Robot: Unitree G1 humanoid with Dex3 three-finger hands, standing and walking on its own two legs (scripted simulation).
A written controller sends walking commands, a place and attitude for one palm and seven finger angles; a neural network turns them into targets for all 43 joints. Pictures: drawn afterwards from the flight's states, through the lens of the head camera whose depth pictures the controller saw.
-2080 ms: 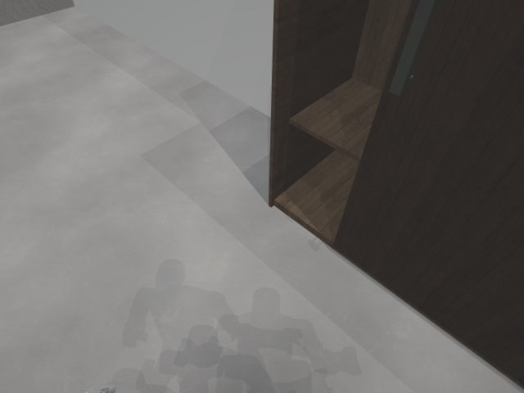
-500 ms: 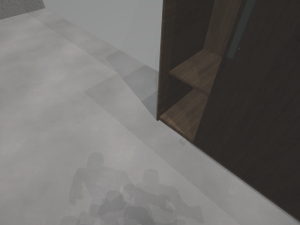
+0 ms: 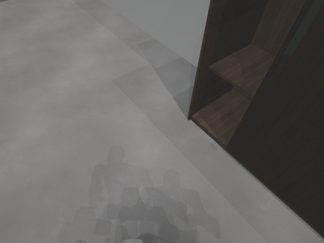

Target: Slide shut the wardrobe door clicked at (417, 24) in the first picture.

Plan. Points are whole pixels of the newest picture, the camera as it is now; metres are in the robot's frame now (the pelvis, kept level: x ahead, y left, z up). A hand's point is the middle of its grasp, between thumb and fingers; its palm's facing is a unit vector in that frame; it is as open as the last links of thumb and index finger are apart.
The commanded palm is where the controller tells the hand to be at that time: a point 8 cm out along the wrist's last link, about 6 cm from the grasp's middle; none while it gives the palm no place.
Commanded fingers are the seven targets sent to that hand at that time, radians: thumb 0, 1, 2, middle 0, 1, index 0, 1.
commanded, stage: walk to a spot facing it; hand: right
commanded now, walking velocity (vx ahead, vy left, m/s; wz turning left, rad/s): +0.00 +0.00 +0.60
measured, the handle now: (315, 14) +0.72 -0.44 +0.21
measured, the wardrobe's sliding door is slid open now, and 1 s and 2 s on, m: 0.36 0.36 0.36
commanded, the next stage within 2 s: none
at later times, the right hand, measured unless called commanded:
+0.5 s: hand out of the picture +0.07 -0.18 -0.15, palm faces -0.14 +0.96 -0.23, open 7.4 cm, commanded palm none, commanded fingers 0.00 -0.90 -0.90 0.20 0.30 0.20 0.30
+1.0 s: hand (222, 201) +0.27 -0.18 -0.17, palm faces -0.49 +0.86 -0.16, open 7.4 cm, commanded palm none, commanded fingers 0.00 -0.90 -0.90 0.20 0.30 0.20 0.30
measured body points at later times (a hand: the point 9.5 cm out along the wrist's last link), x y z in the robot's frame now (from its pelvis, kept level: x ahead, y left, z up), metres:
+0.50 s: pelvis +0.00 +0.01 +0.01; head +0.02 +0.02 +0.46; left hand +0.06 +0.29 -0.12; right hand +0.08 -0.23 -0.13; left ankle -0.01 +0.10 -0.73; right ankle +0.01 -0.14 -0.67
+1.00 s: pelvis +0.12 -0.03 +0.01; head +0.15 -0.06 +0.46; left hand -0.07 +0.13 -0.12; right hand +0.30 -0.22 -0.15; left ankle +0.06 +0.12 -0.62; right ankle +0.05 -0.13 -0.73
